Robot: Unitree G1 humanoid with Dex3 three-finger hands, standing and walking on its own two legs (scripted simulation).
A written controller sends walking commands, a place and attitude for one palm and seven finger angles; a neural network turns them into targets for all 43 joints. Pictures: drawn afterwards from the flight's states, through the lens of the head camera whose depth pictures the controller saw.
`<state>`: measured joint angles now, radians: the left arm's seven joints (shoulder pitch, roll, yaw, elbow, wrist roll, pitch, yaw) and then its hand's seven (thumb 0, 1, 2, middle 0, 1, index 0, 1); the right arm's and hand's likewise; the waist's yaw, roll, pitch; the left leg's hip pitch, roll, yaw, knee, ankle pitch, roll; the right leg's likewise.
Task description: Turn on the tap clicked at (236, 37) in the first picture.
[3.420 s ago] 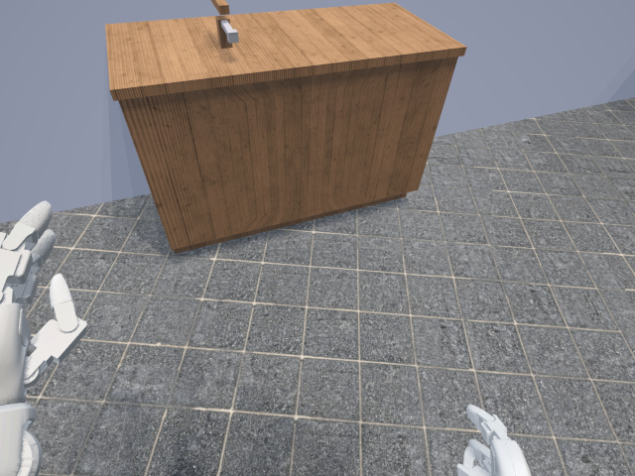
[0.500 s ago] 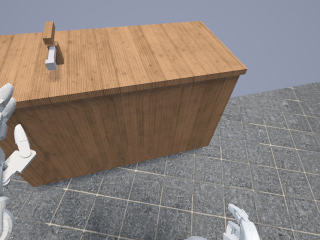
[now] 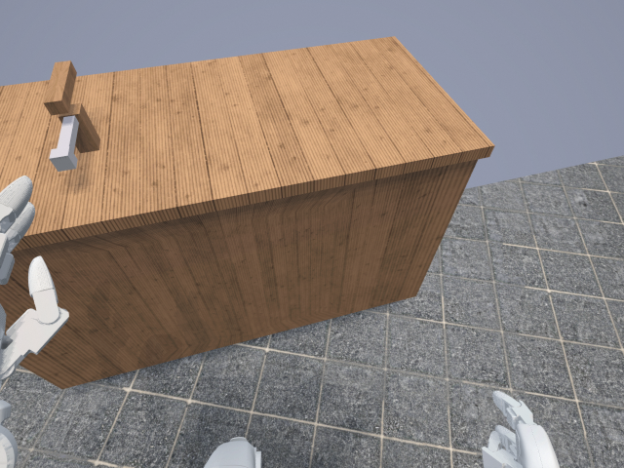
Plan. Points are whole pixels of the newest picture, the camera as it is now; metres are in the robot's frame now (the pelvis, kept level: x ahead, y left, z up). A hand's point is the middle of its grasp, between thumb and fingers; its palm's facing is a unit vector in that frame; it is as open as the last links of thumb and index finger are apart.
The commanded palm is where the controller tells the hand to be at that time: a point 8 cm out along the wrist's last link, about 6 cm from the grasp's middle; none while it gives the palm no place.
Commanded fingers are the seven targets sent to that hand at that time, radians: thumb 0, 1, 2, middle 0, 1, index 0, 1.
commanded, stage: take the last steps up to it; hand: left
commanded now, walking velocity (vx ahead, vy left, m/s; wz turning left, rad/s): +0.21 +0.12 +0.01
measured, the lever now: (63, 159) +0.55 +0.44 +0.06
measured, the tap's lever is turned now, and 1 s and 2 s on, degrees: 0 0 0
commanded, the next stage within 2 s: come to a stop and stand still in 0.46 s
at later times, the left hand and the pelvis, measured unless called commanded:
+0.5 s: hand (41, 239) +0.29 +0.27 +0.19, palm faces +0.39 -0.79 -0.47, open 7.4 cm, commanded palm +0.24 +0.32 +0.17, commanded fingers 0.00 0.90 0.90 -0.20 -0.30 -0.20 -0.30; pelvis +0.08 +0.04 -0.01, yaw -1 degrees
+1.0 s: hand (32, 221) +0.31 +0.29 +0.19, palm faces +0.41 -0.74 -0.53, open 7.4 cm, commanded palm +0.24 +0.32 +0.17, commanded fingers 0.00 0.90 0.90 -0.20 -0.30 -0.20 -0.30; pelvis +0.08 +0.04 -0.01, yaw -1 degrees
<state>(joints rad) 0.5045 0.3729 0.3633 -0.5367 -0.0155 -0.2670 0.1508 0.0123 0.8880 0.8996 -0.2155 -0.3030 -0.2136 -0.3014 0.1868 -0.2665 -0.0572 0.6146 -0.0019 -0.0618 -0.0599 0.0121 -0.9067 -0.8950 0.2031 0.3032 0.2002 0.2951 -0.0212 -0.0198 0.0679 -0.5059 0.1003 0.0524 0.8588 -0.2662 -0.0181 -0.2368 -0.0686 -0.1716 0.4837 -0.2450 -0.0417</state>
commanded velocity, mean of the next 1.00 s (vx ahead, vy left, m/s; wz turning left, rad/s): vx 0.06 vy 0.07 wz -0.01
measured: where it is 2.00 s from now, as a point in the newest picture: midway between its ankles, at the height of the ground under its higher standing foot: outside the picture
